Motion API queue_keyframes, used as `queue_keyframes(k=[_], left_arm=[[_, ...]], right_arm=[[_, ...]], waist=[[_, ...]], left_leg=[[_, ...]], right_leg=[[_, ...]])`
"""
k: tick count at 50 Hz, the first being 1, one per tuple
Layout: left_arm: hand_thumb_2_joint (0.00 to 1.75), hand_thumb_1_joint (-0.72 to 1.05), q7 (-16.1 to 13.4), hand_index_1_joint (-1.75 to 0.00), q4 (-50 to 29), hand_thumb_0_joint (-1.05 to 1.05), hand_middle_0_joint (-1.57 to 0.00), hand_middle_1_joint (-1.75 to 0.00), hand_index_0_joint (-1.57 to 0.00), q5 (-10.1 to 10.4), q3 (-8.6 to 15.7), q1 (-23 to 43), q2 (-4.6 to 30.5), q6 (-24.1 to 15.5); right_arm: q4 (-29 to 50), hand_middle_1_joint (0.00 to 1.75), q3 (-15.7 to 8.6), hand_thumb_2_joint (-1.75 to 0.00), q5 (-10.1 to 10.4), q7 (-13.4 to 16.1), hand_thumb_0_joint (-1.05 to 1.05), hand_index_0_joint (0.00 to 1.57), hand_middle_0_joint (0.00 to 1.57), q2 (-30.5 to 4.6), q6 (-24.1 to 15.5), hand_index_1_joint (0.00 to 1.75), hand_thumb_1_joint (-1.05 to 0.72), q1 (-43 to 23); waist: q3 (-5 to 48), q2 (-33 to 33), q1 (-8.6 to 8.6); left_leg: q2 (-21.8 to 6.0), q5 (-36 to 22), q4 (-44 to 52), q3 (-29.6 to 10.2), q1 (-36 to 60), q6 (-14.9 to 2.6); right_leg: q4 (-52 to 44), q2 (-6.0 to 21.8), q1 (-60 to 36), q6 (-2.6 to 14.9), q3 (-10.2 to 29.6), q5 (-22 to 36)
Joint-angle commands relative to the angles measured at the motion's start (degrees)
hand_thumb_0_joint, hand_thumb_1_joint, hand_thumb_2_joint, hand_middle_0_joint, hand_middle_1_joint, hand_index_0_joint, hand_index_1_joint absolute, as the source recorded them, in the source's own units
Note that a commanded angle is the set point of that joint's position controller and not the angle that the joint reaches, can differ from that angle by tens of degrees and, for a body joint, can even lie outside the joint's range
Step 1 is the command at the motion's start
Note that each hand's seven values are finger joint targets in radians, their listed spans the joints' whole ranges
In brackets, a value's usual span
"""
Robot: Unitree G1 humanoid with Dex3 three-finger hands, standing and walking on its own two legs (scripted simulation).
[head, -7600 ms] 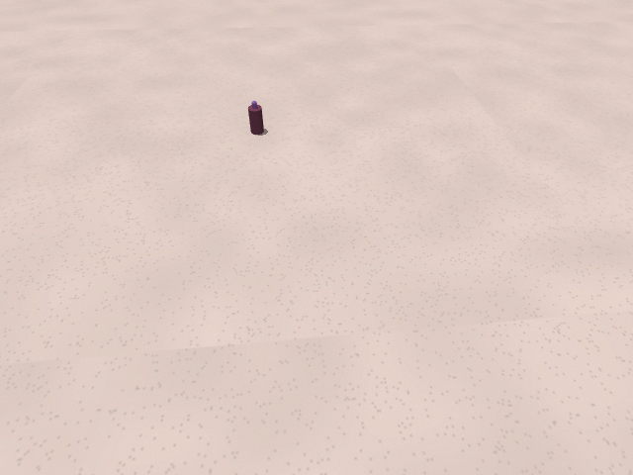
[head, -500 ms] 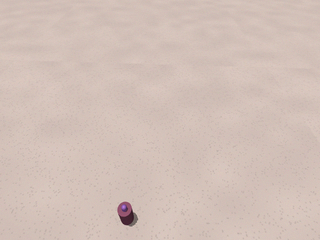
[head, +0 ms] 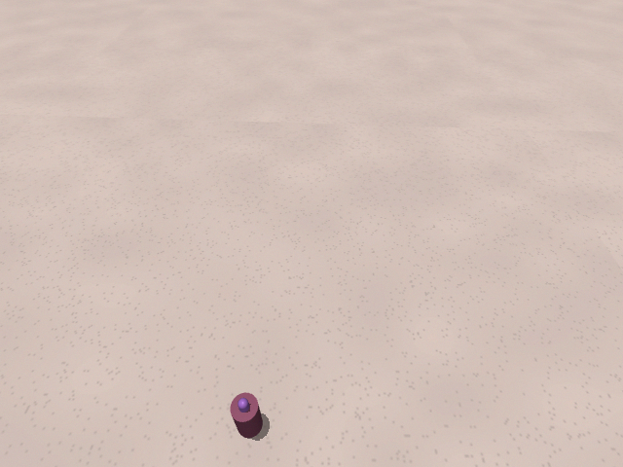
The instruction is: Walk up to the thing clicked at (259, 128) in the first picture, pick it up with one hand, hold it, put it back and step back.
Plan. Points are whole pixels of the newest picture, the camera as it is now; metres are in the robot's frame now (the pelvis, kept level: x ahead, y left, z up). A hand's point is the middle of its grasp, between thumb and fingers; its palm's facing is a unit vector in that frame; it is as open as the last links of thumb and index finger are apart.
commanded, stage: stand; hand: left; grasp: from the side
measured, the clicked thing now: (246, 413) +0.41 +0.19 -0.68
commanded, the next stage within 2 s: go down in 0.70 s
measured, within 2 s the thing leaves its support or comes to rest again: neither
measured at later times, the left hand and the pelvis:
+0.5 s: hand out of the picture +0.08 +0.25 -0.16, palm faces -0.02 -0.94 -0.35, open 7.4 cm; pelvis +0.01 +0.00 +0.00, yaw +0 degrees
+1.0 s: hand out of the picture +0.15 +0.25 -0.16, palm faces +0.05 -0.95 -0.32, open 10.0 cm; pelvis -0.01 +0.00 -0.01, yaw +0 degrees
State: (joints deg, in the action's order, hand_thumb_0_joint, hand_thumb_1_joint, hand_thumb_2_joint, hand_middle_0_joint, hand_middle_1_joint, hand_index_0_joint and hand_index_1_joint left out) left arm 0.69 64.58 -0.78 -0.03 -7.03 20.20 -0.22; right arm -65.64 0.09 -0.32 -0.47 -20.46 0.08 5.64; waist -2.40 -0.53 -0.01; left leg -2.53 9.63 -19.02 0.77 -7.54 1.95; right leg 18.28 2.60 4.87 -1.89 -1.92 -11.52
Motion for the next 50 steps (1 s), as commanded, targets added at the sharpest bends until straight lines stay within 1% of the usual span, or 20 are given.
queue_keyframes(k=[1,5,9,10,14,19,23,32,39,40,41,42,43,44,45,46,47,48,49,50], left_arm=[[0.90,0.90,-1.1,-0.30,-3.4,0.00,-0.20,-0.30,-0.20,0.2,2.6,2.3,12.6,-1.4],[0.90,0.90,-1.1,-0.30,-3.5,0.00,-0.20,-0.30,-0.20,0.2,2.6,2.0,12.5,-1.4],[0.90,0.90,-1.2,-0.30,-3.5,0.00,-0.20,-0.30,-0.20,0.2,2.7,2.2,12.6,-1.3],[0.90,0.90,-1.3,-0.30,-3.4,0.00,-0.20,-0.30,-0.20,0.2,2.7,2.0,12.6,-1.3],[0.90,0.90,-1.2,-0.30,-3.3,0.00,-0.20,-0.30,-0.20,0.1,2.7,2.2,12.4,-1.2],[0.90,0.90,-1.1,-0.30,-3.5,0.00,-0.20,-0.30,-0.20,0.3,2.8,1.9,12.5,-1.3],[0.90,0.90,-1.2,-0.30,-3.6,0.00,-0.20,-0.30,-0.20,0.1,2.9,2.3,12.6,-1.1],[0.90,0.90,-1.1,-0.30,-3.7,0.00,-0.20,-0.30,-0.20,0.1,2.8,1.8,12.4,-1.2],[0.90,0.90,-1.2,-0.30,-3.8,0.00,-0.20,-0.30,-0.20,0.2,2.8,1.7,12.5,-1.1],[0.82,0.82,-1.2,-0.22,-3.7,0.00,-0.24,-0.22,-0.21,0.1,2.7,1.8,12.5,-1.1],[0.74,0.74,-1.9,-0.14,-23.9,0.00,-0.16,-0.14,-0.13,3.1,2.7,21.9,2.5,-6.5],[0.66,0.66,-2.3,-0.06,-19.7,0.00,-0.08,-0.06,-0.05,2.9,3.9,27.6,5.3,-5.8],[0.58,0.58,-2.4,-0.04,-11.3,0.00,-0.02,-0.05,-0.03,1.7,7.6,18.1,11.1,-3.9],[0.50,0.50,-1.7,-0.05,-6.3,0.00,-0.01,-0.06,-0.02,0.7,9.0,15.0,12.3,-2.8],[0.42,0.42,-1.0,-0.05,-7.2,0.00,-0.01,-0.07,-0.03,-0.3,10.4,19.1,14.6,-2.7],[0.34,0.34,-0.2,-0.06,-7.1,0.00,-0.01,-0.08,-0.03,-1.5,11.7,19.0,15.0,-3.1],[0.26,0.26,0.3,-0.07,-3.5,0.00,-0.02,-0.08,-0.03,-2.8,12.9,13.0,14.5,-2.1],[0.20,0.18,0.8,-0.07,-4.2,0.00,-0.02,-0.08,-0.03,-3.6,14.1,8.8,14.1,-1.5],[0.20,0.13,1.0,-0.07,-6.3,0.00,-0.02,-0.08,-0.03,-3.8,15.5,6.3,14.8,-1.1],[0.15,0.06,1.1,-0.06,-6.4,0.00,-0.04,-0.07,-0.05,-3.8,15.6,4.6,13.8,-0.3]], right_arm=[[3.6,0.30,-2.5,-0.90,-0.2,0.5,0.00,0.20,0.20,-12.2,-1.5,0.30,-0.90,-2.9],[3.5,0.30,-2.5,-0.90,-0.2,0.7,0.00,0.20,0.20,-12.3,-1.6,0.30,-0.90,-2.6],[3.8,0.30,-2.4,-0.90,-0.1,0.8,0.00,0.20,0.20,-12.0,-1.5,0.30,-0.90,-2.4],[3.9,0.30,-2.5,-0.90,-0.1,0.8,0.00,0.20,0.20,-12.0,-1.6,0.30,-0.90,-2.9],[4.1,0.30,-2.4,-0.90,-0.1,0.8,0.00,0.20,0.20,-12.0,-1.4,0.30,-0.90,-2.9],[4.1,0.30,-2.3,-0.90,-0.2,0.8,0.00,0.20,0.20,-12.1,-1.7,0.30,-0.90,-2.3],[4.4,0.30,-2.4,-0.90,-0.1,0.9,0.00,0.20,0.20,-11.9,-1.5,0.30,-0.90,-2.5],[4.5,0.30,-2.4,-0.90,-0.2,0.8,0.00,0.20,0.20,-12.2,-1.6,0.30,-0.90,-2.7],[4.3,0.30,-2.4,-0.90,-0.2,0.9,0.00,0.20,0.20,-12.2,-1.5,0.30,-0.90,-2.4],[4.5,0.30,-2.4,-0.91,-0.2,0.9,0.00,0.20,0.21,-11.9,-1.5,0.30,-0.96,-2.4],[20.5,0.30,-0.2,-0.92,3.6,2.0,0.00,0.20,0.20,-2.1,-4.2,0.30,-1.00,-0.1],[17.6,0.30,-0.5,-0.93,3.7,2.5,0.00,0.20,0.20,-4.1,-4.0,0.30,-1.01,2.9],[17.6,0.30,-1.8,-0.93,3.8,3.2,0.00,0.20,0.20,-6.1,-3.4,0.30,-1.00,5.1],[18.2,0.30,-2.6,-0.92,3.4,3.2,0.00,0.20,0.20,-6.2,-3.1,0.30,-0.99,6.2],[19.8,0.30,-3.1,-0.92,3.1,3.3,0.00,0.20,0.20,-6.1,-3.1,0.30,-0.99,6.7],[20.9,0.30,-4.1,-0.92,2.2,3.4,0.00,0.20,0.20,-6.0,-3.5,0.30,-0.97,6.8],[21.3,0.30,-4.4,-0.91,1.6,3.3,0.00,0.20,0.20,-5.4,-3.6,0.30,-0.96,8.7],[22.9,0.30,-5.0,-0.91,1.2,2.8,0.00,0.20,0.20,-5.0,-3.7,0.30,-0.95,9.3],[24.8,0.30,-5.2,-0.91,1.3,2.6,0.00,0.20,0.20,-4.8,-3.7,0.30,-0.95,9.3],[25.9,0.30,-5.1,-0.91,1.4,2.5,0.00,0.20,0.20,-4.3,-3.8,0.30,-0.95,9.0]], waist=[[3.4,0.9,-0.09],[4.9,-0.1,-0.04],[5.1,0.8,-0.09],[4.7,0.7,-0.02],[3.2,0.7,-0.04],[4.6,0.0,0.12],[4.0,1.2,-0.10],[4.3,0.6,0.10],[3.8,0.5,0.21],[3.4,0.8,0.03],[-1.1,-0.5,-6.61],[1.1,0.6,-5.33],[1.2,2.0,-3.25],[3.6,2.6,-3.00],[5.7,3.6,-2.56],[9.4,2.7,-1.93],[11.6,1.8,-1.22],[14.0,0.8,0.66],[16.3,-1.1,1.87],[15.5,-1.7,1.94]], left_leg=[[-5.3,-7.4,2.8,-4.5,1.4,-2.19],[-5.5,-10.6,1.8,-4.0,2.2,-2.49],[-5.6,-12.2,1.8,-3.9,2.2,-2.65],[-5.6,-12.9,1.9,-4.1,2.6,-2.39],[-5.3,-9.7,2.4,-4.1,1.5,-2.36],[-5.5,-13.4,1.7,-3.9,2.5,-2.37],[-5.4,-11.0,2.1,-3.9,2.0,-2.44],[-5.6,-11.9,1.9,-3.9,2.8,-2.58],[-5.4,-10.3,2.5,-4.0,2.3,-2.45],[-5.4,-10.1,2.7,-4.1,1.9,-2.40],[2.4,-1.3,-1.1,2.8,-4.2,-2.09],[2.6,0.8,-1.8,2.6,-3.8,-2.11],[2.2,0.8,-2.7,2.4,-5.6,-2.17],[2.6,-0.4,-5.2,2.1,-7.1,-2.18],[2.4,-1.8,-7.4,1.8,-8.1,-2.43],[2.5,-3.1,-9.6,1.7,-8.2,-2.32],[3.0,-4.5,-11.4,1.7,-10.1,-2.18],[3.2,-5.4,-13.0,1.6,-11.9,-2.03],[3.5,-6.7,-13.6,1.7,-12.1,-1.78],[3.7,-6.3,-13.8,1.8,-13.0,-1.66]], right_leg=[[-3.4,5.6,1.6,2.22,4.1,5.8],[-3.0,6.2,-0.1,2.40,4.4,10.5],[-2.4,6.1,-1.0,2.47,3.9,11.9],[-2.2,5.7,-0.3,2.35,3.4,11.9],[-2.9,5.7,0.4,2.23,3.6,8.8],[-2.5,6.1,-0.9,2.47,3.9,12.1],[-2.9,5.8,-0.5,2.38,3.5,10.0],[-2.8,6.0,-0.5,2.48,3.7,11.0],[-3.0,5.7,0.2,2.35,3.6,8.9],[-2.9,5.6,0.2,2.40,3.3,8.3],[0.6,-2.2,13.5,1.80,0.0,5.7],[1.2,-2.1,10.9,1.84,-0.5,3.8],[1.9,-2.5,10.4,2.10,-1.1,2.4],[3.8,-2.5,11.7,2.31,-1.1,2.8],[6.0,-2.5,12.6,2.27,-1.0,3.9],[8.3,-2.3,12.6,2.21,-0.6,5.6],[10.2,-2.0,12.5,2.26,-0.5,7.1],[11.9,-1.9,11.9,2.48,-0.3,7.4],[12.8,-1.9,10.9,2.67,-0.1,8.0],[13.0,-2.0,11.6,2.65,-0.1,7.3]])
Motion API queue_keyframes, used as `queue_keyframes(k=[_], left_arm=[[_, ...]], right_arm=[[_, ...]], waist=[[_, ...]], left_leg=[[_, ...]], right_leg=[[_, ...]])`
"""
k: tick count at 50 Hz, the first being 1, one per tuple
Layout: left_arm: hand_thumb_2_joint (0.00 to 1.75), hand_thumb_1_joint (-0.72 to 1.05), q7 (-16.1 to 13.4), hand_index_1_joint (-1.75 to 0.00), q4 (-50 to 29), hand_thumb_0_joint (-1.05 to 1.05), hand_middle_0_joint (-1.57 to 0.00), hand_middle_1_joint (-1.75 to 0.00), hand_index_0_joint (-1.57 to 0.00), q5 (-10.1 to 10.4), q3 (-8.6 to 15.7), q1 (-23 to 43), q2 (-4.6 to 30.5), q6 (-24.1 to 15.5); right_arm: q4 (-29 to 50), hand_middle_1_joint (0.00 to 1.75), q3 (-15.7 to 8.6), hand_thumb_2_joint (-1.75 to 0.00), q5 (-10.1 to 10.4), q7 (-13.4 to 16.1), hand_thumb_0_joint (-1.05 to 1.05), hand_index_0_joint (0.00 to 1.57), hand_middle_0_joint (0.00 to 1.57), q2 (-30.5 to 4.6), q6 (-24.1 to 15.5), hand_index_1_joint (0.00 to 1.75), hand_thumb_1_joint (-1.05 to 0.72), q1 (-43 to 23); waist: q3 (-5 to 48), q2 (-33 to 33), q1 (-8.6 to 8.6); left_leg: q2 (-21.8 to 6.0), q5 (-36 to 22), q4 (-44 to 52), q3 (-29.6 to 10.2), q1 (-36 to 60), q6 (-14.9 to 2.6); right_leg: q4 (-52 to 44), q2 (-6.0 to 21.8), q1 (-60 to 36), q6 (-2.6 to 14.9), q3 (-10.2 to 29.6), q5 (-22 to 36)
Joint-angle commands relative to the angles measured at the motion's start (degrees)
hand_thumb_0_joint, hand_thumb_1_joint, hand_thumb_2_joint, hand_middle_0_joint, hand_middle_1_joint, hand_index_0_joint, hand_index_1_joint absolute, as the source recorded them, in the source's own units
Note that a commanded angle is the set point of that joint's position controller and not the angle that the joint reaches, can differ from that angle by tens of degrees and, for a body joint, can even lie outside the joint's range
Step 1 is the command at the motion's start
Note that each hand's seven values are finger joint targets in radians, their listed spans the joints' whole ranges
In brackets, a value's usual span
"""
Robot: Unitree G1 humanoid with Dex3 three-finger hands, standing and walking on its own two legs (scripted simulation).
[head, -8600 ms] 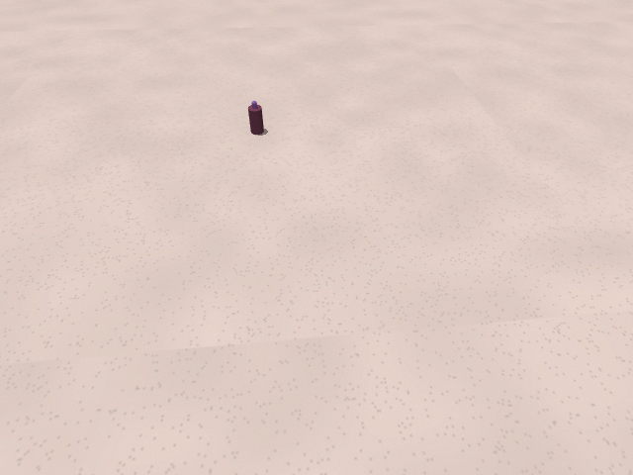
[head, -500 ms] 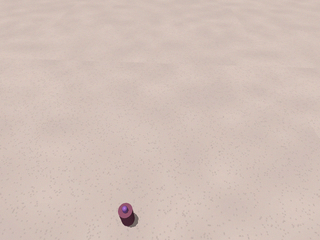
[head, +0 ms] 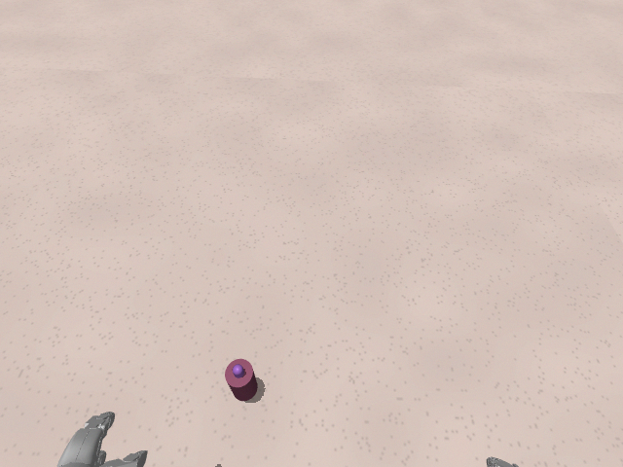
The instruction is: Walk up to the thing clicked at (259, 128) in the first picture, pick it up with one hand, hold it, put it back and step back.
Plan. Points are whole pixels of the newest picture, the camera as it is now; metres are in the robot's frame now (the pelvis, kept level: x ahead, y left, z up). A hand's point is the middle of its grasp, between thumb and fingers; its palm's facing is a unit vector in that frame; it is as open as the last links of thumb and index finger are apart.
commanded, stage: go down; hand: left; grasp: from the side
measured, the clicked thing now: (241, 378) +0.42 +0.19 -0.67
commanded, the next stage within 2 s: none
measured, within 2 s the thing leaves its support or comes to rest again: neither
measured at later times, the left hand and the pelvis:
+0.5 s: hand out of the picture +0.15 +0.28 -0.18, palm faces +0.07 -0.94 -0.33, open 17.3 cm; pelvis +0.00 +0.01 -0.06, yaw -1 degrees
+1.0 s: hand (114, 445) +0.19 +0.32 -0.24, palm faces +0.12 -0.96 -0.27, open 17.5 cm; pelvis -0.02 +0.01 -0.15, yaw -1 degrees
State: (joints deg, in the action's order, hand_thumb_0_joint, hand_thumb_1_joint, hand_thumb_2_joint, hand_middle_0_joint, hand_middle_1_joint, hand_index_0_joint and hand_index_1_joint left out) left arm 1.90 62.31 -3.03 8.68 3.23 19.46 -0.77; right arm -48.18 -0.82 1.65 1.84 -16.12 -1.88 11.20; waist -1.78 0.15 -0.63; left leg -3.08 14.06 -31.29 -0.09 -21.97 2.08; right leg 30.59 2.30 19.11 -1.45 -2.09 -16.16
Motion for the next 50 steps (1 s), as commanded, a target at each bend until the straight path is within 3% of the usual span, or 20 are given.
queue_keyframes(k=[1,2,7,10,11,13,14,15,16,17,18,19,21,29,33,37,39,43,46,50], left_arm=[[0.15,0.01,0.0,-0.07,-5.7,0.00,-0.04,-0.09,-0.05,-1.5,6.3,-4.9,13.4,1.1],[0.14,-0.05,0.2,-0.07,-7.2,0.00,-0.04,-0.08,-0.05,-1.4,5.9,-4.3,12.4,2.0],[0.09,-0.33,1.2,-0.08,-12.0,0.00,-0.05,-0.09,-0.06,-1.0,8.1,-6.0,12.8,4.0],[0.06,-0.45,1.9,-0.08,-22.5,0.00,-0.06,-0.08,-0.06,-0.5,8.3,-3.9,12.6,3.3],[0.06,-0.48,1.9,-0.09,-22.0,0.00,-0.07,-0.09,-0.07,-0.3,9.5,-6.2,13.2,3.7],[0.03,-0.55,1.9,-0.08,-26.5,0.00,-0.08,-0.08,-0.08,0.0,9.3,-7.8,12.7,4.3],[0.03,-0.56,2.3,-0.09,-29.3,0.00,-0.07,-0.09,-0.08,0.3,7.5,-7.6,11.0,4.6],[0.02,-0.61,2.2,-0.08,-32.5,0.00,-0.08,-0.08,-0.08,0.4,8.1,-6.7,11.7,4.9],[0.01,-0.61,1.7,-0.08,-29.9,0.00,-0.08,-0.09,-0.08,0.5,10.8,-10.8,13.8,5.9],[0.03,-0.61,1.9,-0.08,-33.9,0.00,-0.08,-0.08,-0.08,0.7,9.4,-11.1,12.5,6.5],[0.02,-0.61,1.7,-0.08,-34.6,0.00,-0.08,-0.08,-0.08,0.5,10.6,-13.3,13.8,7.2],[0.03,-0.61,2.1,-0.09,-36.0,0.00,-0.08,-0.09,-0.08,0.7,8.5,-13.5,11.5,8.0],[0.02,-0.61,1.9,-0.07,-38.1,0.00,-0.08,-0.07,-0.08,0.9,10.8,-15.4,13.5,9.6],[0.01,-0.61,3.6,-0.07,-43.0,0.00,-0.08,-0.07,-0.08,2.1,12.0,-18.4,12.8,12.2],[0.01,-0.61,5.1,-0.06,-44.7,0.00,-0.08,-0.06,-0.08,2.9,14.0,-19.5,14.1,10.5],[0.00,-0.59,6.7,-0.05,-45.3,0.00,-0.08,-0.05,-0.08,4.1,15.1,-22.1,13.7,8.1],[0.00,-0.57,7.1,-0.04,-44.8,0.00,-0.08,-0.04,-0.08,4.4,16.8,-18.6,15.6,6.3],[0.00,-0.60,9.5,-0.04,-40.4,0.00,-0.08,-0.04,-0.08,5.8,18.1,-11.0,16.5,0.4],[0.04,-0.61,12.2,-0.09,-36.7,0.00,-0.08,-0.09,-0.08,7.1,21.2,-5.5,20.6,-5.6],[0.06,-0.60,15.8,-0.10,-34.3,0.00,-0.06,-0.10,-0.06,8.5,22.4,-0.4,22.1,-11.8]], right_arm=[[9.6,0.30,-4.3,-0.91,-0.5,0.2,0.00,0.20,0.20,-8.4,-1.9,0.30,-0.93,2.8],[10.3,0.30,-4.4,-0.90,-0.3,0.1,0.00,0.20,0.20,-8.2,-2.0,0.30,-0.92,2.8],[14.9,0.30,-4.5,-0.90,-0.3,-0.8,0.00,0.20,0.20,-8.1,-2.7,0.30,-0.90,1.2],[17.5,0.30,-4.8,-0.90,-0.4,-0.7,0.00,0.20,0.20,-7.5,-4.1,0.30,-0.89,1.9],[17.9,0.30,-4.4,-0.89,-0.3,-0.5,0.00,0.20,0.20,-7.4,-4.5,0.30,-0.89,2.0],[19.0,0.30,-4.8,-0.89,-0.3,-0.1,0.00,0.20,0.20,-7.4,-5.1,0.30,-0.88,2.6],[19.8,0.30,-4.9,-0.89,-0.2,0.2,0.00,0.20,0.20,-7.5,-5.4,0.30,-0.88,2.0],[19.5,0.30,-4.9,-0.89,-0.4,0.5,0.00,0.20,0.20,-7.3,-5.8,0.30,-0.87,2.6],[19.7,0.30,-4.9,-0.89,-0.4,0.8,0.00,0.20,0.20,-7.8,-6.0,0.30,-0.87,2.5],[20.2,0.30,-4.7,-0.89,-0.4,1.0,0.00,0.20,0.20,-7.2,-6.3,0.30,-0.87,2.5],[20.2,0.30,-4.7,-0.89,-0.5,1.2,0.00,0.20,0.20,-7.2,-6.3,0.30,-0.87,2.9],[20.8,0.30,-4.6,-0.89,-0.5,1.5,0.00,0.20,0.20,-7.0,-6.6,0.30,-0.87,2.4],[20.7,0.30,-4.5,-0.89,-0.7,2.1,0.00,0.20,0.20,-7.4,-6.9,0.30,-0.87,2.5],[22.9,0.30,-3.6,-0.89,-1.2,3.3,0.00,0.20,0.20,-6.1,-8.8,0.30,-0.89,1.5],[23.5,0.30,-3.6,-0.90,-1.5,3.3,0.00,0.20,0.20,-5.8,-10.0,0.30,-0.91,1.2],[24.2,0.30,-3.9,-0.90,-1.8,3.3,0.00,0.20,0.20,-5.8,-10.8,0.30,-0.92,1.2],[23.6,0.30,-3.8,-0.90,-1.9,3.2,0.00,0.20,0.20,-5.9,-10.9,0.30,-0.92,1.5],[22.3,0.30,-4.0,-0.91,-2.2,2.8,0.00,0.20,0.20,-6.9,-11.9,0.30,-0.94,0.2],[21.4,0.30,-3.9,-0.90,-2.2,2.7,0.00,0.20,0.20,-7.7,-12.3,0.30,-0.93,-0.2],[21.1,0.30,-4.4,-0.90,-2.2,2.6,0.00,0.20,0.20,-9.3,-12.3,0.30,-0.90,0.0]], waist=[[14.9,-2.3,2.04],[13.6,-1.6,1.08],[12.7,-1.6,0.28],[16.7,-3.4,-0.13],[16.0,-4.0,-0.27],[18.3,-3.6,-0.63],[17.9,-3.6,-1.19],[19.2,-4.3,-1.38],[18.3,-3.1,-1.10],[19.9,-3.3,-0.75],[20.3,-3.7,-0.72],[19.7,-3.6,-1.25],[20.2,-4.6,-0.97],[18.5,-4.9,-1.59],[19.9,-5.5,-1.00],[23.2,-4.9,-0.81],[24.1,-4.3,-1.28],[22.9,-5.6,-2.04],[25.9,-5.8,-1.07],[32.9,-7.0,-0.68]], left_leg=[[4.1,-10.6,-1.2,2.5,1.6,-1.69],[3.8,-10.4,-1.6,2.3,0.9,-1.75],[2.7,-5.2,-8.0,1.6,-6.2,-1.80],[2.2,-2.2,-11.5,0.9,-8.0,-1.83],[2.1,-0.2,-12.1,0.8,-9.5,-1.81],[1.6,-1.3,-13.6,0.2,-9.6,-1.82],[1.5,-0.9,-14.4,0.1,-10.1,-1.82],[1.4,-1.6,-15.7,0.1,-10.2,-1.87],[1.4,-0.9,-16.1,-0.1,-11.6,-1.90],[1.3,-2.4,-17.1,-0.1,-11.8,-1.94],[1.4,-2.2,-17.7,0.0,-12.1,-1.96],[1.5,-2.8,-18.5,0.1,-12.5,-1.92],[1.2,-3.3,-19.3,-0.1,-12.9,-1.83],[1.2,-0.5,-23.3,-0.5,-18.2,-2.07],[1.4,0.8,-25.9,-0.6,-21.2,-2.18],[1.3,-2.6,-29.4,-0.5,-22.4,-2.37],[1.1,-4.3,-31.7,-0.6,-24.1,-2.68],[0.9,1.4,-36.0,-1.8,-30.5,-2.61],[1.3,3.8,-41.0,-1.7,-35.8,-2.81],[0.9,7.3,-44.6,-2.8,-37.2,-2.43]], right_leg=[[0.7,-1.9,-2.2,2.25,-0.1,11.5],[1.0,-2.1,-0.6,2.18,-0.2,11.1],[7.5,-2.7,7.6,2.28,-0.7,4.8],[11.6,-2.6,11.7,2.32,-0.5,2.3],[12.7,-2.6,13.4,2.32,-0.4,0.5],[14.7,-2.6,14.4,2.28,-0.6,1.5],[15.5,-2.7,16.0,2.20,-0.6,1.1],[16.2,-2.6,16.6,2.10,-0.5,1.9],[16.8,-2.7,16.7,2.04,-0.7,1.1],[17.5,-2.5,16.5,2.00,-0.7,2.4],[17.9,-2.4,16.7,2.01,-0.5,2.5],[18.4,-2.5,17.4,1.85,-0.6,3.0],[19.5,-2.5,18.5,1.94,-0.6,3.1],[22.7,-2.4,23.6,1.90,-0.9,0.3],[25.2,-2.3,25.9,1.97,-0.7,-0.8],[28.0,-2.2,27.1,1.88,-0.3,2.5],[29.9,-2.0,28.4,1.75,-0.1,4.2],[36.6,-2.3,38.4,2.19,-0.4,-2.6],[41.3,-2.1,43.6,2.36,0.2,-4.6],[46.0,-2.0,49.3,2.62,0.4,-8.1]])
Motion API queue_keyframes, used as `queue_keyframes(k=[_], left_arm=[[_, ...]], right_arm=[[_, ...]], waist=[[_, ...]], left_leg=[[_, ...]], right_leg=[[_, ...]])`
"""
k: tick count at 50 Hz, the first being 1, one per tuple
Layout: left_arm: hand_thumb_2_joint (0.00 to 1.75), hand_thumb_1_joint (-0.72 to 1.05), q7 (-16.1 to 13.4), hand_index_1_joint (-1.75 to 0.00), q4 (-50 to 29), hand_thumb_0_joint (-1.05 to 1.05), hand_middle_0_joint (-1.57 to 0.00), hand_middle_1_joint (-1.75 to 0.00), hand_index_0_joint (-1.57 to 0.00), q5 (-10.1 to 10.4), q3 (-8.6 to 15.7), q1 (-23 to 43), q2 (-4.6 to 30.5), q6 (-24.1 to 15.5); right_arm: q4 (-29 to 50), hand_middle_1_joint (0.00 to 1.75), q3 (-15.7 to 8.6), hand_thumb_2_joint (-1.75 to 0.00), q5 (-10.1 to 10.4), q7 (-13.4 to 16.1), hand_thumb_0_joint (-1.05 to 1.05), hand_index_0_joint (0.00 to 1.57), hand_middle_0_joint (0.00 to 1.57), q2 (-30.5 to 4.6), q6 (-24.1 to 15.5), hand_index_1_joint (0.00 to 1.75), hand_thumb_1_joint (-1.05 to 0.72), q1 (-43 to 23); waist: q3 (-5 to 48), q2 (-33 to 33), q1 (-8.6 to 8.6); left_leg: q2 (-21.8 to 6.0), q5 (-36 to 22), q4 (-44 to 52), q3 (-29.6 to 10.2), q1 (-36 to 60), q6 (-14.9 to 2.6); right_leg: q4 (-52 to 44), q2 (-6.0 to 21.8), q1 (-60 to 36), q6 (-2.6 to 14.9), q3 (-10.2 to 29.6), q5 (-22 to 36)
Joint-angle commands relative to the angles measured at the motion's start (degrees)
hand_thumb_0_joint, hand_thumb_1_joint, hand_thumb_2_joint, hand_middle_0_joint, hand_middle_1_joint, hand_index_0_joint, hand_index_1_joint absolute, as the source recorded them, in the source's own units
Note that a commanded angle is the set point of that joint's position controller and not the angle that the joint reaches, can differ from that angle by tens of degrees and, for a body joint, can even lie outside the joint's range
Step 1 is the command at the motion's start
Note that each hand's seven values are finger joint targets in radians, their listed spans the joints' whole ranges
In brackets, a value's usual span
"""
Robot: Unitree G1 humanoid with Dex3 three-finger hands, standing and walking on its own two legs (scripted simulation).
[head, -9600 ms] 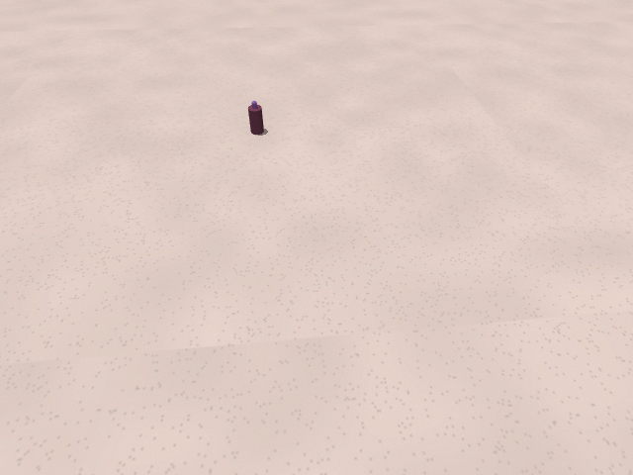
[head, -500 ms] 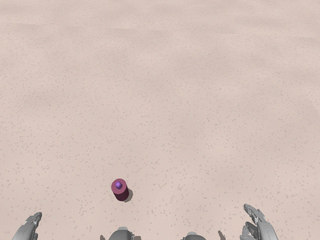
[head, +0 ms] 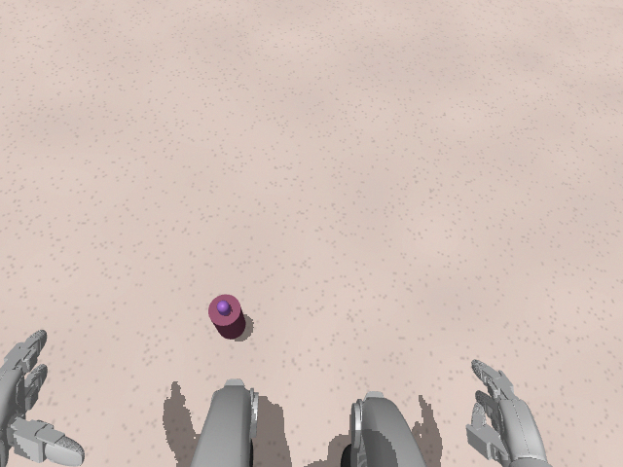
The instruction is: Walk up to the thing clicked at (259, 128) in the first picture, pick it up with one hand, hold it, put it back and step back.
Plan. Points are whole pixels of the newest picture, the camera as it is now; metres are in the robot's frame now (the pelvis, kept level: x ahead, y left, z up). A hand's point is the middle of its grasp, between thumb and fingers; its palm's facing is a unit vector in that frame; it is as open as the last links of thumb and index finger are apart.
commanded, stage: go down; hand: left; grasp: from the side
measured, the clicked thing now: (227, 315) +0.43 +0.19 -0.52
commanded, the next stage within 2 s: approach in 1.80 s
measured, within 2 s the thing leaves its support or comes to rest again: neither
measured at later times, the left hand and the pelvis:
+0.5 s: hand (80, 340) +0.30 +0.35 -0.17, palm faces +0.15 -0.97 -0.20, open 17.1 cm; pelvis -0.04 +0.00 -0.13, yaw -3 degrees
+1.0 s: hand (84, 325) +0.32 +0.37 -0.20, palm faces +0.14 -0.98 -0.16, open 17.1 cm; pelvis -0.06 +0.00 -0.19, yaw -4 degrees
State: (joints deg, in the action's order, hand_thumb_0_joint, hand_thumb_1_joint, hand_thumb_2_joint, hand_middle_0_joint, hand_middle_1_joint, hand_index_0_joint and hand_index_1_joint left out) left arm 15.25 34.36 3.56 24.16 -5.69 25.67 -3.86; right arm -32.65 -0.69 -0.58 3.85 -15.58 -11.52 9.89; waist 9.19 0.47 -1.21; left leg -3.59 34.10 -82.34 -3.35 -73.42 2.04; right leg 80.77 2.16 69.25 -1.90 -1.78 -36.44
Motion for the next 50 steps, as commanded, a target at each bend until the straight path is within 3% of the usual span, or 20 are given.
queue_keyframes(k=[1,2,3,5,8,16,19,20,23,25,26,28,30,31,34,36,40,44,45,50], left_arm=[[0.08,-0.57,3.1,-0.11,-4.7,0.00,-0.06,-0.10,-0.06,2.2,8.4,9.2,17.8,-9.5],[0.08,-0.59,3.5,-0.11,-2.5,0.00,-0.06,-0.11,-0.06,2.3,10.6,9.2,19.8,-10.1],[0.08,-0.60,4.2,-0.11,-0.6,0.00,-0.06,-0.11,-0.06,2.5,10.1,8.8,18.7,-10.7],[0.11,-0.57,5.1,-0.12,2.2,0.00,-0.06,-0.12,-0.05,2.7,12.5,10.1,20.7,-11.6],[0.11,-0.55,7.2,-0.12,3.6,0.00,-0.05,-0.12,-0.05,3.3,14.1,12.1,22.4,-13.3],[0.11,-0.51,11.1,-0.13,5.2,0.00,-0.05,-0.13,-0.05,5.1,17.7,25.7,28.2,-18.2],[0.11,-0.49,12.6,-0.12,6.2,0.00,-0.05,-0.13,-0.05,5.0,18.1,29.5,30.2,-19.2],[0.11,-0.49,12.9,-0.12,6.7,0.00,-0.05,-0.13,-0.05,5.0,19.3,29.7,31.8,-19.3],[0.10,-0.49,14.1,-0.12,7.2,0.00,-0.05,-0.13,-0.05,5.3,18.9,31.9,31.8,-19.6],[0.10,-0.48,14.6,-0.11,8.0,0.00,-0.05,-0.12,-0.05,5.5,20.0,31.9,33.5,-19.4],[0.10,-0.49,14.8,-0.12,9.1,0.00,-0.05,-0.12,-0.05,5.5,19.4,31.9,33.4,-19.3],[0.09,-0.49,15.2,-0.11,8.8,0.00,-0.05,-0.11,-0.05,5.9,21.1,32.3,35.3,-19.4],[0.09,-0.49,15.9,-0.10,8.2,0.00,-0.05,-0.11,-0.05,6.1,20.1,34.5,35.0,-19.5],[0.09,-0.49,16.0,-0.10,8.9,0.00,-0.05,-0.11,-0.05,6.2,21.3,33.7,35.8,-19.4],[0.10,-0.47,16.6,-0.10,9.6,0.00,-0.04,-0.11,-0.04,6.3,22.0,34.6,37.0,-19.4],[0.09,-0.49,17.2,-0.10,8.9,0.00,-0.04,-0.10,-0.04,6.7,21.6,36.5,36.3,-19.8],[0.10,-0.48,17.8,-0.09,9.3,0.00,-0.04,-0.09,-0.03,6.7,22.8,38.6,39.0,-20.2],[0.09,-0.46,18.8,-0.08,9.7,0.00,-0.03,-0.09,-0.03,6.7,22.3,41.1,38.9,-20.3],[0.09,-0.47,18.7,-0.08,10.3,0.00,-0.03,-0.09,-0.03,6.8,23.3,40.8,40.6,-20.3],[0.09,-0.45,19.5,-0.08,11.0,0.00,-0.03,-0.08,-0.03,7.1,23.6,42.6,41.5,-20.3]], right_arm=[[5.1,0.30,-4.2,-0.90,-0.1,0.4,0.00,0.20,0.20,-10.1,-2.5,0.30,-0.90,1.1],[4.9,0.30,-4.3,-0.90,-0.1,0.4,0.00,0.20,0.20,-10.6,-2.2,0.30,-0.89,1.1],[4.8,0.30,-4.4,-0.90,0.0,0.3,0.00,0.20,0.20,-10.9,-2.1,0.30,-0.90,0.8],[3.9,0.30,-4.4,-0.90,-0.2,0.0,0.00,0.20,0.20,-11.5,-1.4,0.30,-0.89,1.0],[3.0,0.30,-4.1,-0.90,-0.4,-0.5,0.00,0.20,0.20,-11.8,-0.5,0.30,-0.89,0.8],[1.3,0.30,-3.4,-0.90,-0.9,-0.8,0.00,0.20,0.20,-12.3,0.3,0.30,-0.90,0.4],[0.2,0.30,-3.3,-0.90,-1.0,-0.9,0.00,0.20,0.20,-12.9,0.5,0.30,-0.90,0.8],[0.3,0.30,-3.2,-0.90,-1.0,-0.8,0.00,0.20,0.20,-13.3,0.6,0.30,-0.90,0.7],[0.1,0.30,-2.8,-0.90,-0.9,-0.8,0.00,0.20,0.20,-13.7,0.9,0.30,-0.90,0.7],[-0.2,0.30,-2.6,-0.90,-0.9,-0.8,0.00,0.20,0.20,-14.1,1.1,0.30,-0.90,0.8],[-0.1,0.30,-2.4,-0.90,-0.7,-0.8,0.00,0.20,0.20,-14.1,1.1,0.30,-0.91,0.6],[-0.3,0.30,-2.1,-0.90,-0.8,-0.9,0.00,0.20,0.20,-14.3,1.3,0.30,-0.91,0.9],[-0.4,0.30,-2.1,-0.90,-0.7,-0.9,0.00,0.20,0.20,-14.5,1.3,0.30,-0.91,0.4],[-0.3,0.30,-2.0,-0.90,-0.7,-0.9,0.00,0.20,0.20,-14.7,1.3,0.30,-0.91,1.0],[-0.7,0.30,-1.8,-0.90,-0.8,-1.1,0.00,0.20,0.20,-15.1,1.4,0.30,-0.91,0.8],[-1.1,0.30,-1.8,-0.91,-0.9,-1.1,0.00,0.20,0.20,-15.3,1.5,0.30,-0.91,1.1],[-1.1,0.30,-1.5,-0.91,-1.0,-1.2,0.00,0.20,0.20,-15.5,1.5,0.30,-0.92,1.0],[-1.2,0.30,-1.5,-0.91,-1.2,-1.3,0.00,0.20,0.20,-16.2,1.5,0.30,-0.91,0.9],[-1.1,0.30,-1.4,-0.91,-1.1,-1.4,0.00,0.20,0.20,-16.3,1.6,0.30,-0.91,0.8],[-1.3,0.30,-0.8,-0.91,-1.3,-1.4,0.00,0.20,0.20,-16.5,1.7,0.30,-0.92,1.0]], waist=[[22.9,-8.4,0.76],[23.9,-7.7,1.49],[24.5,-7.6,1.64],[25.7,-7.7,2.66],[28.0,-7.2,2.96],[30.5,-4.8,1.02],[30.6,-7.2,1.03],[31.0,-7.4,1.58],[31.6,-8.7,1.13],[32.4,-9.1,1.78],[30.5,-9.1,1.51],[32.4,-8.6,1.97],[31.2,-9.7,1.22],[32.1,-9.4,1.43],[31.4,-9.7,1.64],[31.7,-11.2,0.87],[32.0,-10.6,0.86],[31.1,-12.2,0.22],[31.2,-11.6,0.79],[32.0,-11.3,0.36]], left_leg=[[1.4,-13.4,5.2,0.4,13.0,-2.23],[1.4,-12.9,4.1,0.3,11.7,-2.31],[1.3,-13.5,3.7,-0.3,11.6,-2.15],[1.2,-13.3,2.4,-0.9,10.1,-2.12],[1.5,-16.7,-1.5,-0.6,8.0,-2.55],[1.4,-10.8,-10.2,0.6,-2.8,-3.48],[1.3,-6.6,-11.1,0.3,-4.4,-3.04],[1.3,-6.1,-11.4,0.1,-4.4,-2.96],[1.2,-4.7,-11.7,-0.6,-4.7,-2.67],[1.2,-6.0,-13.0,-0.4,-5.0,-2.74],[1.1,-4.1,-12.8,-0.5,-6.3,-2.67],[1.2,-6.3,-14.7,-0.1,-7.7,-2.85],[1.1,-5.0,-15.3,-0.4,-7.9,-2.86],[1.1,-5.8,-15.7,-0.6,-7.9,-2.87],[1.0,-6.5,-17.1,-0.8,-8.7,-2.84],[0.9,-7.1,-18.1,-1.0,-8.4,-2.78],[1.0,-5.5,-19.6,-0.8,-11.0,-2.89],[0.9,-2.7,-20.2,-1.4,-11.3,-2.68],[1.0,-1.9,-20.6,-1.1,-12.4,-2.75],[1.1,-3.2,-22.9,-0.6,-13.9,-2.90]], right_leg=[[-3.0,-1.7,-0.3,3.13,0.3,12.5],[-2.0,-1.9,0.9,3.18,0.1,11.7],[-0.4,-2.0,2.3,3.28,-0.5,11.9],[1.5,-2.0,4.3,3.44,-0.8,11.6],[4.2,-2.1,6.1,3.61,-0.9,13.9],[7.5,-2.2,9.3,2.79,1.2,9.7],[10.0,-2.3,13.2,3.27,0.6,5.9],[10.6,-2.4,14.0,3.33,0.3,5.4],[13.0,-2.5,16.7,3.61,-0.8,4.8],[14.2,-2.6,17.3,3.64,-1.1,5.8],[14.3,-2.7,18.8,3.74,-1.4,4.2],[15.5,-2.7,17.4,3.61,-1.3,6.1],[16.5,-2.8,20.2,3.75,-1.8,5.1],[17.2,-2.8,20.0,3.74,-2.1,5.7],[18.9,-2.9,22.1,3.81,-2.4,6.2],[20.2,-2.7,23.3,3.86,-2.5,7.0],[21.5,-2.9,23.8,3.78,-2.8,5.7],[23.2,-2.8,27.5,3.93,-3.2,4.0],[23.2,-2.9,27.2,3.88,-3.1,3.3],[24.8,-3.0,28.0,3.85,-3.3,4.1]])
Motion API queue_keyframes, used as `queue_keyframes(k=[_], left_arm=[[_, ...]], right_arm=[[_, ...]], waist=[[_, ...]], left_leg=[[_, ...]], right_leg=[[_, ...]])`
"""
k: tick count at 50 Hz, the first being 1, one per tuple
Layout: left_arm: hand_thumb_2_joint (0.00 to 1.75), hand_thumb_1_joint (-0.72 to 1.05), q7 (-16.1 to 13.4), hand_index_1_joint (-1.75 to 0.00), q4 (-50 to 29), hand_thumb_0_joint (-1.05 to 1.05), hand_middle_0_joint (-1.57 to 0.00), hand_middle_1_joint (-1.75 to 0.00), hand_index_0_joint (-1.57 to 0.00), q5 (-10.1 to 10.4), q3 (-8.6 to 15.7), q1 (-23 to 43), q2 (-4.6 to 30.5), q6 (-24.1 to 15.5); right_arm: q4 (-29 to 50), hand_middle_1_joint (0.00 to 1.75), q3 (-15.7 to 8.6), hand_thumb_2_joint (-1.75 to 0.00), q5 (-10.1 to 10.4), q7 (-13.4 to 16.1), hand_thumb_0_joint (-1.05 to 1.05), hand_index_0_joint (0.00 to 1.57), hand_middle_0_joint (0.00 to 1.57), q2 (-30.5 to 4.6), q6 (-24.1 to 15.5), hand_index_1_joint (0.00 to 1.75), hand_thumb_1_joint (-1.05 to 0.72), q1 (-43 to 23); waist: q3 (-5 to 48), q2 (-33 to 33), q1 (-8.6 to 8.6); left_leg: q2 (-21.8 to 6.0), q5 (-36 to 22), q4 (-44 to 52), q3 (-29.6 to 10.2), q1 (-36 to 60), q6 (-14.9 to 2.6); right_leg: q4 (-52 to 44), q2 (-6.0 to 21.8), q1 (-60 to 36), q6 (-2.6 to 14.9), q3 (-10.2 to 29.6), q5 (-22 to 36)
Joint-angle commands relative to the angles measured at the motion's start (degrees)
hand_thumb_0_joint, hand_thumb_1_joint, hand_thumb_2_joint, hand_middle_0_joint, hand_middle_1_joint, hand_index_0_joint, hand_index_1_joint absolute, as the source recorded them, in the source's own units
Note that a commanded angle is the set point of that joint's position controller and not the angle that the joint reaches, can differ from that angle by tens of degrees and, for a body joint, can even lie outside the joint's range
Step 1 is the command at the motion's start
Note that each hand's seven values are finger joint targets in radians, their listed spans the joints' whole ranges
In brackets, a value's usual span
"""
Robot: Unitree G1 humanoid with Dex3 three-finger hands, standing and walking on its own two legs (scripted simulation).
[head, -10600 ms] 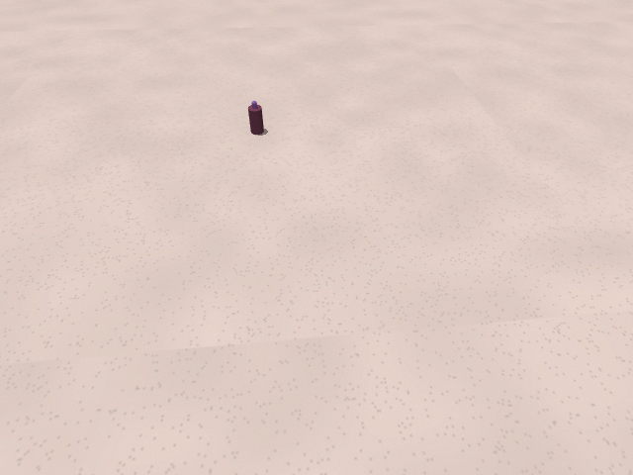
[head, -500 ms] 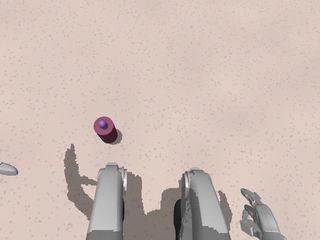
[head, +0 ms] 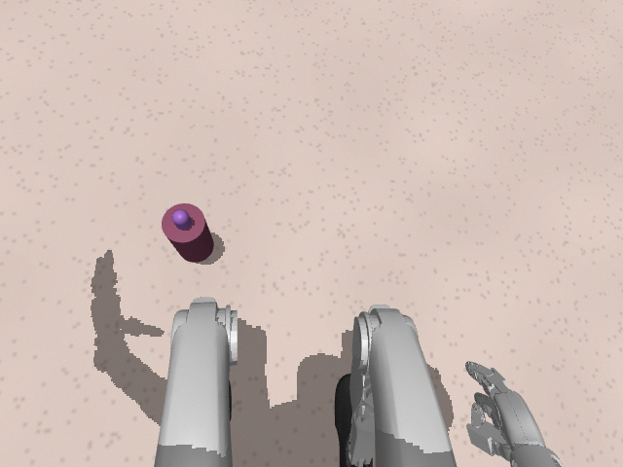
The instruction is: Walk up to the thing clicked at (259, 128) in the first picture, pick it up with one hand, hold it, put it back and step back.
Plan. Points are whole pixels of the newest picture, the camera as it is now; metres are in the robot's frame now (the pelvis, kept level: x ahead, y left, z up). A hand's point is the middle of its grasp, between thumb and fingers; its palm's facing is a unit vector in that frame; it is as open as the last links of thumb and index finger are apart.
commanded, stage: go down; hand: left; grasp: from the side
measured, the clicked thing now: (188, 232) +0.48 +0.23 -0.33
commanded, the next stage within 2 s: approach in 0.80 s
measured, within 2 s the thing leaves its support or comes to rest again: neither
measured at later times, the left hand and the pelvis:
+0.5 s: hand out of the picture +0.37 +0.41 -0.03, palm faces +0.21 -0.97 -0.14, open 17.0 cm; pelvis -0.01 +0.00 -0.04, yaw -1 degrees
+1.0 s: hand out of the picture +0.38 +0.42 -0.04, palm faces +0.21 -0.97 -0.11, open 17.1 cm; pelvis -0.01 +0.00 -0.06, yaw -1 degrees
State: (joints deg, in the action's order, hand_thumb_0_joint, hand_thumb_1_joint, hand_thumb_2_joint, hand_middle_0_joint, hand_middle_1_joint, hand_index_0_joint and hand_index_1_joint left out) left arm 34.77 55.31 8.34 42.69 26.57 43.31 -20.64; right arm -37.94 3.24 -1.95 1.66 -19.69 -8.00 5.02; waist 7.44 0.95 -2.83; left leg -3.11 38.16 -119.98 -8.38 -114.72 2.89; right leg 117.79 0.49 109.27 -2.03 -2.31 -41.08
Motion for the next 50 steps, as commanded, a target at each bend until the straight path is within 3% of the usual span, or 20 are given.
queue_keyframes(k=[1,7,13,18,20,32,34,37,40,44,45,46,49,50], left_arm=[[0.10,-0.45,0.1,-0.08,-9.7,0.00,-0.03,-0.08,-0.03,2.3,5.2,10.5,24.0,-3.5],[0.11,-0.45,0.8,-0.08,-9.0,0.00,-0.03,-0.08,-0.03,2.2,5.4,12.2,25.8,-3.3],[0.11,-0.44,1.4,-0.08,-8.8,0.00,-0.03,-0.08,-0.02,2.5,6.3,12.8,26.2,-3.0],[0.11,-0.43,1.6,-0.08,-9.2,0.00,-0.03,-0.08,-0.02,2.2,6.6,14.4,28.6,-3.0],[0.11,-0.43,1.7,-0.08,-8.6,0.00,-0.03,-0.07,-0.02,2.4,6.6,14.0,27.7,-2.9],[0.11,-0.44,2.4,-0.08,-8.4,0.00,-0.03,-0.08,-0.02,2.9,7.5,15.7,30.0,-3.2],[0.10,-0.43,2.8,-0.08,-7.5,0.00,-0.03,-0.08,-0.03,3.0,6.8,15.5,28.6,-3.2],[0.10,-0.42,2.8,-0.07,-8.6,0.00,-0.03,-0.07,-0.02,3.1,8.2,15.9,31.1,-3.5],[0.11,-0.44,3.2,-0.08,-8.8,0.00,-0.03,-0.08,-0.02,3.3,8.1,15.7,30.0,-3.6],[0.11,-0.41,3.7,-0.08,-7.6,0.00,-0.03,-0.08,-0.02,3.3,7.5,16.4,29.4,-3.7],[0.16,-0.43,3.6,-0.15,-7.9,0.00,-0.05,-0.12,-0.02,3.4,8.4,16.6,30.4,-3.8],[0.08,-0.51,3.7,-0.08,-7.3,0.00,-0.07,-0.07,-0.05,3.4,8.0,17.2,30.4,-4.0],[0.04,-0.55,4.3,-0.09,-3.5,0.00,-0.07,-0.08,-0.05,4.7,7.8,16.3,27.9,-5.3],[0.04,-0.57,4.8,-0.10,-1.0,0.00,-0.07,-0.09,-0.06,5.3,6.5,16.7,24.8,-6.1]], right_arm=[[3.9,0.30,-4.6,-0.91,-0.1,0.7,0.00,0.20,0.20,-12.2,-1.9,0.30,-0.91,6.1],[3.9,0.30,-4.3,-0.91,-0.1,0.5,0.00,0.20,0.20,-12.7,-1.8,0.30,-0.91,5.9],[3.6,0.30,-4.1,-0.91,-0.1,0.3,0.00,0.20,0.20,-13.1,-1.8,0.30,-0.91,6.8],[3.8,0.30,-3.9,-0.90,-0.1,0.2,0.00,0.20,0.20,-13.3,-1.7,0.30,-0.90,6.4],[3.6,0.30,-3.9,-0.91,0.0,0.2,0.00,0.20,0.20,-13.5,-1.7,0.30,-0.91,6.6],[3.6,0.30,-3.4,-0.91,-0.1,0.0,0.00,0.20,0.20,-13.8,-1.8,0.30,-0.91,6.5],[3.4,0.30,-3.5,-0.91,-0.1,-0.1,0.00,0.20,0.20,-13.7,-1.7,0.30,-0.91,6.9],[3.5,0.30,-3.2,-0.91,-0.2,-0.1,0.00,0.20,0.20,-13.7,-1.8,0.30,-0.91,6.5],[3.0,0.30,-3.1,-0.91,-0.3,-0.2,0.00,0.20,0.20,-14.1,-1.6,0.30,-0.91,7.4],[3.0,0.30,-3.1,-0.91,-0.3,-0.3,0.00,0.20,0.20,-14.2,-1.5,0.30,-0.91,6.8],[3.2,0.30,-3.1,-0.91,-0.3,-0.3,0.00,0.20,0.20,-14.4,-1.5,0.30,-0.92,6.7],[3.1,0.30,-2.8,-0.90,-0.3,-0.3,0.00,0.20,0.20,-14.1,-1.5,0.30,-0.90,6.7],[2.9,0.30,-2.0,-0.90,-0.7,-0.6,0.00,0.20,0.20,-13.9,-1.7,0.30,-0.90,6.0],[2.4,0.30,-1.6,-0.90,-1.0,-0.6,0.00,0.20,0.20,-13.7,-1.9,0.30,-0.91,6.4]], waist=[[34.1,-11.2,1.65],[32.7,-12.1,1.69],[34.1,-12.3,1.30],[32.6,-13.0,1.66],[32.4,-13.1,1.55],[31.8,-12.5,1.20],[31.3,-12.4,0.63],[32.3,-13.2,1.55],[34.2,-15.3,1.28],[31.6,-15.3,0.60],[31.9,-15.0,0.59],[31.0,-13.7,0.03],[28.4,-11.0,-0.71],[26.7,-9.4,-2.47]], left_leg=[[0.8,-7.9,13.8,5.0,26.1,-3.82],[0.7,-4.9,13.0,4.8,24.3,-3.81],[0.7,-7.7,11.3,4.4,24.5,-3.69],[0.7,-3.9,11.0,4.6,22.6,-3.85],[0.6,-4.5,11.0,4.1,23.3,-3.71],[1.0,-4.4,8.3,5.0,19.8,-4.10],[0.9,-4.4,8.2,4.8,20.5,-4.04],[0.9,-4.2,7.9,4.9,19.9,-3.98],[0.8,-8.5,7.5,4.3,22.7,-3.50],[0.8,-6.9,7.4,3.7,21.9,-3.55],[0.8,-6.1,7.3,3.7,21.5,-3.63],[0.9,-5.2,6.7,4.0,19.7,-3.86],[0.9,-6.0,4.3,4.2,16.3,-4.11],[0.8,-6.0,2.9,4.0,14.8,-4.28]], right_leg=[[-12.2,-1.3,-13.5,3.83,-2.6,9.2],[-10.6,-1.5,-10.7,4.00,-3.0,6.9],[-8.1,-1.5,-9.6,4.09,-3.6,9.2],[-8.0,-1.7,-8.1,4.09,-3.7,6.2],[-7.1,-1.6,-7.2,4.11,-3.9,6.9],[-6.3,-1.8,-6.7,4.07,-3.9,6.2],[-6.2,-1.8,-5.6,4.07,-4.1,6.4],[-5.5,-1.9,-6.2,4.10,-4.1,6.1],[-3.6,-1.7,-5.7,4.35,-4.3,9.5],[-3.3,-1.6,-3.2,4.40,-4.5,8.3],[-3.4,-1.7,-3.7,4.31,-4.5,7.7],[-3.9,-1.7,-4.2,4.13,-4.5,6.9],[-2.9,-2.1,-3.7,3.99,-4.7,7.4],[-2.7,-2.2,-3.8,3.78,-5.0,7.7]])
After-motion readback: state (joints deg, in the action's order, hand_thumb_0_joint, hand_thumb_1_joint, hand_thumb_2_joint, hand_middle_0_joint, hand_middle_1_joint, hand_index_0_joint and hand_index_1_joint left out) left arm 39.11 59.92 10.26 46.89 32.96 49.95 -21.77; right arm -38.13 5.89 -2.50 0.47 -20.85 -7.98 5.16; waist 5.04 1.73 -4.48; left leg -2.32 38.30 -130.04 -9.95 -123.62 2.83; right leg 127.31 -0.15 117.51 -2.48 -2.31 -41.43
